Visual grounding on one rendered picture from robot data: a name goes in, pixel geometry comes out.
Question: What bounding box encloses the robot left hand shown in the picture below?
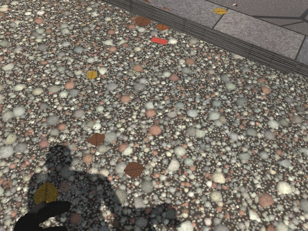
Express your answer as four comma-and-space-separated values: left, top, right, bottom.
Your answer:
13, 201, 71, 231

